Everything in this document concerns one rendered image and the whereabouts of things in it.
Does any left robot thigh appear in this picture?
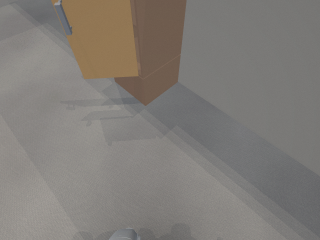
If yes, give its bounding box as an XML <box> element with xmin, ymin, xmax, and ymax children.
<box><xmin>109</xmin><ymin>228</ymin><xmax>141</xmax><ymax>240</ymax></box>

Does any cupboard door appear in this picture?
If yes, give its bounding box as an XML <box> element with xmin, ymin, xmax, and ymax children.
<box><xmin>51</xmin><ymin>0</ymin><xmax>139</xmax><ymax>79</ymax></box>

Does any handle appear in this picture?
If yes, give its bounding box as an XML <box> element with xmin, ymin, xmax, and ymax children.
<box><xmin>54</xmin><ymin>0</ymin><xmax>73</xmax><ymax>36</ymax></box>

